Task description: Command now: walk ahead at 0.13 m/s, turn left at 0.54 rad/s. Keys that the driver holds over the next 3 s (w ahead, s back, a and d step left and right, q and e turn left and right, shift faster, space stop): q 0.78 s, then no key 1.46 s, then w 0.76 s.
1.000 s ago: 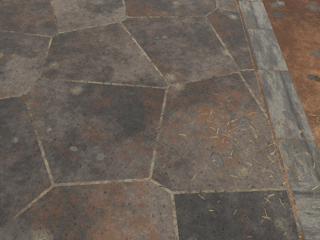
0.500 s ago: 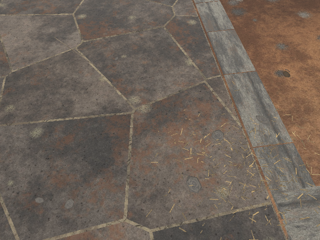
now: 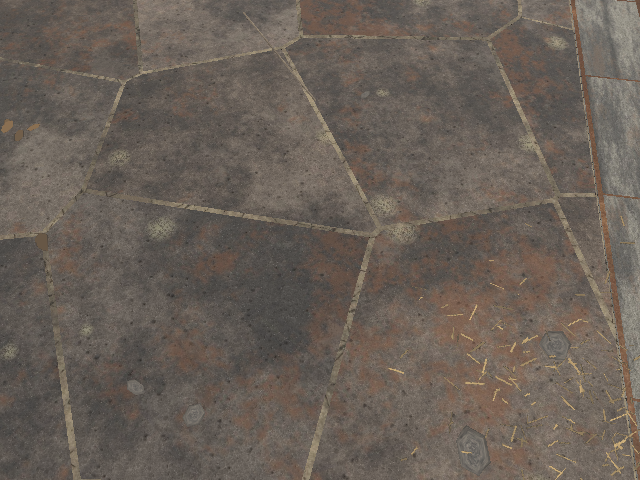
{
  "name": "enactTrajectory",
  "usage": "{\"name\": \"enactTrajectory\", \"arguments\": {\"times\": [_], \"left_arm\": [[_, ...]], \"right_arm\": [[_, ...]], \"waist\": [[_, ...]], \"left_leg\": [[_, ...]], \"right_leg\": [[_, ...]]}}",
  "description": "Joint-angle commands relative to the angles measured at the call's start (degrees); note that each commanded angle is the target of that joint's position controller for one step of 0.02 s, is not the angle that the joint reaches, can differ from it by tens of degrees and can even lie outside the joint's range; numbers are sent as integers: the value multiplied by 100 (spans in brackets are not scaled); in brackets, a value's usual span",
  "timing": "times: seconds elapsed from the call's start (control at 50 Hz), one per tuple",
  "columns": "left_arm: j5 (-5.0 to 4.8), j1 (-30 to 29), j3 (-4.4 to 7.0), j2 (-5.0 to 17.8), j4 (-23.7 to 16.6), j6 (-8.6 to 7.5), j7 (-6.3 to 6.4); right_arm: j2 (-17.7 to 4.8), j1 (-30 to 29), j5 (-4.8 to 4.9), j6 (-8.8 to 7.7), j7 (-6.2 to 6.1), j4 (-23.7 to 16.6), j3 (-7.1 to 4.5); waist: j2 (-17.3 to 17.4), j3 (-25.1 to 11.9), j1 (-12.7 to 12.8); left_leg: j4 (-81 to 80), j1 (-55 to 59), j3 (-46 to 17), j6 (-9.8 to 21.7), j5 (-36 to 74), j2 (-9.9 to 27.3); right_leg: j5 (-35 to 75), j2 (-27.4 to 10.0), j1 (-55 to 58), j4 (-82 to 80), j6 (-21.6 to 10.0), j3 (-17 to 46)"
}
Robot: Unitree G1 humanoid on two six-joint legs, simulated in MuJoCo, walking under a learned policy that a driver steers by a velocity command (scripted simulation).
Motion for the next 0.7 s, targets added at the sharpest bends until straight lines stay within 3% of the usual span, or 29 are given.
{"name": "enactTrajectory", "arguments": {"times": [0.02, 0.06, 0.1, 0.18, 0.24, 0.28, 0.3, 0.32, 0.34, 0.36, 0.38, 0.4, 0.42, 0.46, 0.5, 0.56, 0.64, 0.68, 0.7], "left_arm": [[63, 788, 164, 520, -164, 93, 110], [88, 648, 147, 470, -186, 129, 154], [66, 439, 147, 463, -228, 175, 152], [2, -89, 157, 449, -378, 164, 81], [-29, -174, 204, 512, -414, 43, 12], [-46, 113, 262, 526, -331, -37, -33], [-7, 266, 333, 722, -293, -61, -29], [79, 164, 410, 1116, -404, -12, 20], [270, 241, 466, 1264, -290, 53, -12], [207, 164, 406, 945, -400, 56, -10], [142, 25, 339, 680, -432, 75, 16], [78, -121, 310, 577, -475, 108, 31], [16, -199, 302, 562, -468, 137, 52], [53, -150, 315, 600, -428, 210, 93], [75, -36, 365, 683, -381, 277, 126], [28, -91, 458, 881, -348, 324, 104], [-119, -165, 516, 994, -268, 301, 28], [-205, -112, 488, 847, -167, 285, 16], [-102, 167, 434, 595, -81, 274, -13]], "right_arm": [[-841, -55, -35, -39, -93, -376, -252], [-924, -33, 0, 36, -169, -355, -280], [-934, -102, 57, 155, -249, -387, -284], [-907, -137, 63, 320, -337, -468, -277], [-881, -34, 55, 364, -313, -488, -280], [-789, -132, 123, 394, -310, -532, -248], [-632, -48, 134, 402, -319, -557, -203], [-276, 337, 43, 401, -300, -548, -112], [-608, 198, 79, 332, -282, -766, -206], [-1049, 332, 16, 301, -273, -626, -346], [-1119, 339, 86, 346, -273, -486, -405], [-968, 405, 112, 435, -304, -367, -394], [-830, 372, 112, 497, -307, -393, -357], [-522, 179, 161, 535, -273, -498, -263], [-399, -96, 167, 524, -248, -651, -214], [-330, -222, 127, 512, -166, -773, -169], [-476, 0, 129, 551, -70, -762, -255], [-502, 462, 109, 545, -74, -586, -328], [-815, 656, 105, 519, -128, -581, -432]], "waist": [[278, -1178, 297], [327, -1381, 249], [445, -1470, 194], [800, -1206, -10], [1004, -1181, -88], [1031, -1186, 136], [824, -1220, 150], [-454, -1359, -147], [-1869, -1059, -158], [-1259, -1090, -74], [-814, -1029, -62], [-573, -970, -108], [-588, -867, -75], [-771, -787, 17], [-1000, -882, 182], [-1149, -1051, 255], [-1194, -1036, 159], [-925, -1050, -69], [-18, -1058, -43]], "left_leg": [[-813, 625, -1575, 1141, 3073, 1569], [-695, 661, -1549, 1038, 2911, 1481], [-669, 646, -1633, 839, 1824, 1337], [-718, 613, -2099, 607, -297, 1189], [-387, 955, -2515, 572, 130, 1266], [-9, 1057, -2657, 371, 504, 1121], [356, 757, -2509, 119, -60, 883], [1606, 127, -1618, -243, -2058, 271], [2669, -1040, -711, -555, -3313, -250], [3709, -1198, -780, -779, -3096, 169], [4084, -1210, -720, -898, -2709, 254], [4299, -1220, -624, -1025, -2446, 333], [4415, -1321, -550, -1109, -2197, 394], [4004, -1195, -198, -1190, -1892, 474], [3388, -1104, -31, -1232, -1852, 599], [2384, -396, 175, -1133, -1860, 775], [1107, 331, 459, -833, -1447, 724], [-111, 1286, 569, -501, -529, 498], [-498, 2149, -297, -224, 690, 975]], "right_leg": [[315, -72, 109, -604, 148, -27], [672, 6, 77, -1054, 247, -10], [1086, 59, 103, -1476, 280, 52], [1335, 204, 198, -2461, 230, 168], [1044, 338, 498, -3247, 116, 188], [1595, 344, 1157, -4504, -55, 106], [2184, -130, 1786, -4975, -243, 358], [3323, -1455, 2422, -5056, -769, 1420], [4283, -2176, 2378, -5221, -1741, 2659], [4323, -2219, 2414, -5112, -1923, 2480], [4221, -1842, 2374, -4968, -1679, 1788], [4024, -1504, 2374, -4889, -1447, 1289], [4058, -1416, 2352, -4885, -1406, 1036], [3983, -1154, 2294, -5015, -1382, 483], [3942, -1232, 2548, -5034, -1472, 309], [3860, -1404, 2466, -5024, -1514, 60], [3434, -1574, 2345, -4823, -1388, -72], [2830, -1363, 1895, -4226, -964, -434], [1824, -990, 1030, -3240, -467, -951]]}}
Next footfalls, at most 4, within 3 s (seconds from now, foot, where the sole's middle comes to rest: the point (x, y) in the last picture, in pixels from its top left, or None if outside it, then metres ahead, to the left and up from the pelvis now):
0.30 right None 0.19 -0.16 -0.77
0.70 left None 0.07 0.09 -0.76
1.12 right None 0.19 -0.11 -0.76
2.58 left None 0.12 0.14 -0.77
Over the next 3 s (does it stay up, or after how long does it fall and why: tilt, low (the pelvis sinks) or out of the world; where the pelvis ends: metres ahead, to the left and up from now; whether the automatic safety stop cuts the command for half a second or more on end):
stays up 0.29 0.13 0.00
